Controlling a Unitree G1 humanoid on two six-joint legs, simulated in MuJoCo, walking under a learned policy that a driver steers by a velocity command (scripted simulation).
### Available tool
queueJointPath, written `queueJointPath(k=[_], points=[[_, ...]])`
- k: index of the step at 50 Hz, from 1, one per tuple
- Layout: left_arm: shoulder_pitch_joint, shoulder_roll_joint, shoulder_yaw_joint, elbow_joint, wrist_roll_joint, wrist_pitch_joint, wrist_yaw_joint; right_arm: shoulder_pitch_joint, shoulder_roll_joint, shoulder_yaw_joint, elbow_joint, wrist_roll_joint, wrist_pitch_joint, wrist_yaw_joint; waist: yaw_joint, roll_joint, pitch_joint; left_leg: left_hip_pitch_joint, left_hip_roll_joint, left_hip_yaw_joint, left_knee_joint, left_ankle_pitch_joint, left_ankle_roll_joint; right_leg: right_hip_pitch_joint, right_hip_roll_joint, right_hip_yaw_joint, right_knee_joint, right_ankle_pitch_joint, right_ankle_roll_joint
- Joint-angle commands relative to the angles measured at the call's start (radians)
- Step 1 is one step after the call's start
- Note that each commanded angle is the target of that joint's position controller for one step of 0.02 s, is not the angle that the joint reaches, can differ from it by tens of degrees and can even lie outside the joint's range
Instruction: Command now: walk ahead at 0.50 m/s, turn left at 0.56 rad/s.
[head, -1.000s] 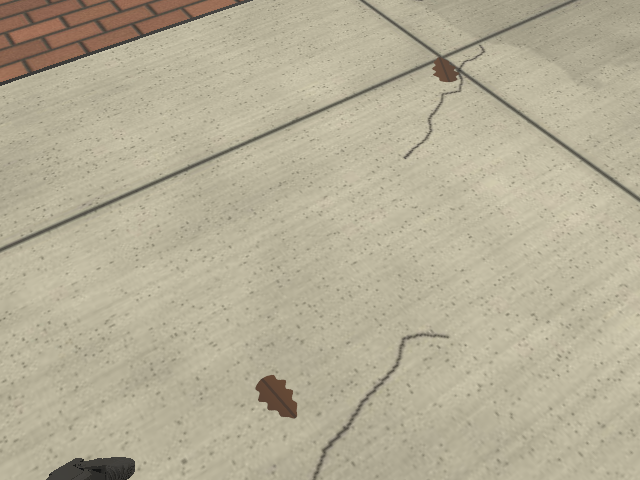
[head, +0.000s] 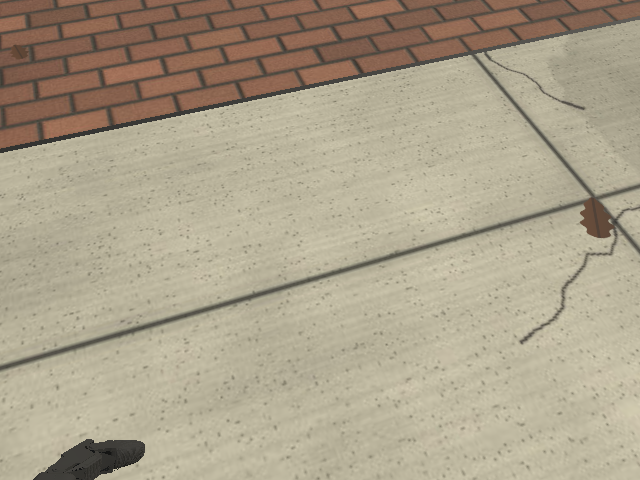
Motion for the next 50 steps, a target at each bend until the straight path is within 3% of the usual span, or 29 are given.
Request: queueJointPath(k=[1,4,6,7,8,9,10,11,12,15,19,24,28,30,31,32,33,34,35,36,37,38,39,40,43,46,50], points=[[-0.084,0.074,0.019,-0.076,-0.015,-0.018,-0.009,0.016,-0.166,-0.046,-0.055,0.009,-0.004,-0.009,-0.010,0.113,-0.060,-0.083,0.206,-0.183,-0.075,0.139,0.140,0.194,0.078,-0.051,-0.125,0.099,0.004],[-0.070,0.114,0.041,-0.078,-0.022,-0.033,-0.018,0.024,-0.158,-0.047,-0.055,0.006,0.002,-0.010,0.014,0.140,-0.063,-0.003,0.236,-0.287,0.011,0.072,0.116,0.244,0.086,-0.027,-0.201,0.004,-0.032],[0.055,0.140,0.063,-0.049,-0.017,-0.042,-0.013,0.002,-0.118,-0.036,-0.071,0.001,0.001,-0.010,0.087,0.149,-0.106,-0.028,0.191,-0.280,0.134,0.098,0.070,0.433,0.066,-0.035,-0.260,-0.015,-0.082],[0.189,0.189,0.079,-0.040,0.001,-0.046,-0.004,-0.006,-0.059,-0.016,-0.090,-0.008,-0.006,-0.005,0.149,0.068,-0.212,-0.125,0.137,-0.203,0.374,0.029,0.030,0.652,-0.084,0.100,-0.254,-0.069,-0.149],[0.293,0.276,0.099,-0.012,0.020,-0.034,-0.003,0.121,-0.002,0.004,-0.116,0.011,-0.015,-0.007,0.111,-0.231,-0.334,-0.444,0.001,-0.051,0.695,-0.332,-0.041,0.967,-0.318,0.522,-0.323,-0.234,-0.317],[0.311,0.220,0.092,-0.001,-0.006,-0.027,-0.009,0.133,-0.092,-0.008,-0.105,0.023,-0.016,-0.010,0.126,-0.255,-0.307,-0.612,0.076,-0.040,0.868,-0.366,-0.060,0.972,-0.371,0.717,-0.384,-0.495,-0.348],[0.273,0.149,0.073,-0.016,-0.010,-0.022,-0.005,0.040,-0.156,-0.026,-0.107,0.017,-0.010,-0.011,0.156,-0.142,-0.184,-0.649,0.115,-0.041,0.930,-0.268,-0.069,0.870,-0.319,0.577,-0.402,-0.520,-0.304],[0.228,0.125,0.062,-0.020,-0.004,-0.014,-0.003,-0.025,-0.156,-0.029,-0.121,0.002,-0.003,-0.011,0.147,-0.077,-0.111,-0.630,0.145,-0.008,0.929,-0.191,-0.074,0.759,-0.271,0.430,-0.406,-0.401,-0.266],[0.194,0.103,0.053,-0.014,-0.001,-0.008,-0.002,-0.060,-0.144,-0.031,-0.135,-0.007,-0.002,-0.008,0.131,-0.061,-0.058,-0.608,0.169,-0.004,0.891,-0.139,-0.076,0.668,-0.228,0.328,-0.426,-0.285,-0.253],[0.169,0.079,0.045,0.011,-0.001,-0.013,-0.001,-0.051,-0.089,-0.027,-0.140,0.007,0.010,0.007,0.089,-0.103,-0.022,-0.528,0.210,0.026,0.818,-0.084,-0.079,0.548,-0.170,0.140,-0.490,-0.123,-0.238],[0.185,0.130,0.062,0.057,-0.001,-0.018,0.001,-0.113,-0.061,-0.016,-0.160,-0.001,0.020,0.010,0.090,-0.061,-0.009,-0.568,0.228,0.034,0.680,0.019,-0.102,0.564,-0.194,0.014,-0.531,0.028,-0.263],[0.207,0.166,0.069,0.098,-0.011,-0.004,0.007,-0.243,-0.040,-0.003,-0.181,0.001,0.009,0.037,0.134,-0.045,0.017,-0.511,0.218,0.097,0.415,0.222,-0.088,0.604,-0.173,-0.150,-0.528,0.096,-0.225],[0.246,0.201,0.079,0.131,-0.030,0.014,0.005,-0.322,-0.047,-0.003,-0.218,0.007,0.009,0.058,0.148,-0.048,0.052,-0.477,0.199,0.152,0.293,0.161,-0.046,0.690,-0.206,-0.209,-0.498,0.164,-0.201],[0.239,0.229,0.088,0.135,-0.039,0.024,0.008,-0.296,-0.075,-0.018,-0.224,0.000,0.013,0.063,0.113,-0.070,0.023,-0.384,0.148,0.204,0.260,0.060,-0.005,0.725,-0.210,-0.253,-0.398,0.455,-0.181],[0.236,0.246,0.093,0.135,-0.044,0.031,0.012,-0.236,-0.100,-0.032,-0.214,-0.004,0.017,0.061,0.072,-0.085,-0.021,-0.287,0.108,0.235,0.247,0.017,0.019,0.731,-0.204,-0.278,-0.291,0.633,-0.169],[0.222,0.246,0.092,0.132,-0.049,0.038,0.017,-0.089,-0.138,-0.058,-0.176,-0.003,0.020,0.056,-0.014,-0.068,-0.095,-0.089,0.060,0.257,0.181,0.066,0.054,0.686,-0.176,-0.313,-0.103,0.715,-0.146],[0.236,0.212,0.079,0.121,-0.035,0.035,0.022,0.092,-0.203,-0.091,-0.129,0.001,0.027,0.039,-0.094,-0.013,-0.186,0.220,0.082,0.166,0.166,0.108,0.097,0.480,-0.140,-0.320,0.162,0.546,-0.107],[0.307,0.067,0.030,0.061,0.016,0.017,0.010,0.082,-0.325,-0.104,-0.132,0.002,0.023,0.022,0.009,0.293,-0.247,0.553,0.374,-0.359,0.116,0.145,0.256,0.016,0.036,-0.292,0.546,-0.404,-0.037],[0.265,0.121,0.027,0.052,-0.010,-0.018,-0.002,0.099,-0.275,-0.082,-0.175,-0.010,0.007,0.026,-0.040,0.242,-0.451,0.613,0.499,-0.690,-0.034,0.147,0.359,-0.076,0.098,-0.053,0.721,-0.570,-0.030],[0.182,0.179,0.044,0.040,-0.050,-0.028,-0.009,0.057,-0.205,-0.059,-0.160,-0.025,-0.004,0.031,-0.052,0.152,-0.340,0.528,0.469,-0.504,-0.028,0.323,0.303,-0.126,0.041,-0.025,0.723,-0.480,-0.037],[0.163,0.164,0.035,0.039,-0.045,-0.030,-0.005,0.009,-0.168,-0.047,-0.150,-0.018,-0.010,0.030,-0.014,0.097,-0.236,0.386,0.422,-0.343,-0.004,0.479,0.262,-0.106,-0.001,-0.045,0.652,-0.412,-0.043],[0.156,0.160,0.037,0.053,-0.020,-0.025,0.005,-0.053,-0.137,-0.037,-0.150,-0.012,-0.011,0.028,0.022,0.040,-0.173,0.251,0.379,-0.239,-0.001,0.567,0.221,-0.060,-0.038,-0.052,0.574,-0.370,-0.037],[0.162,0.171,0.043,0.058,-0.010,-0.011,0.008,-0.095,-0.117,-0.028,-0.155,-0.017,-0.011,0.025,0.055,0.052,-0.146,0.141,0.354,-0.181,-0.023,0.635,0.206,0.014,-0.055,-0.050,0.529,-0.353,-0.035],[0.177,0.166,0.044,0.063,-0.010,0.005,0.009,-0.118,-0.119,-0.025,-0.154,-0.026,-0.012,0.023,0.080,0.058,-0.135,0.063,0.344,-0.152,-0.047,0.679,0.201,0.073,-0.053,-0.053,0.503,-0.338,-0.030],[0.202,0.109,0.029,0.079,-0.002,0.033,0.017,-0.127,-0.139,-0.028,-0.117,-0.030,-0.024,0.013,0.106,0.062,-0.132,-0.024,0.318,-0.052,-0.078,0.806,0.202,0.128,-0.030,-0.075,0.362,-0.251,-0.003],[0.142,0.076,0.016,0.074,0.001,0.038,0.014,-0.131,-0.134,-0.023,-0.086,-0.025,-0.012,-0.002,0.088,0.089,-0.136,-0.029,0.267,0.033,-0.072,0.769,0.157,0.170,-0.014,-0.084,0.166,-0.079,-0.002],[0.050,0.084,0.016,0.058,-0.009,0.038,0.000,-0.093,-0.128,-0.016,-0.039,-0.028,0.004,-0.006,0.043,0.101,-0.127,0.015,0.279,0.016,-0.058,0.643,0.136,0.224,0.011,-0.074,-0.016,0.037,-0.013]])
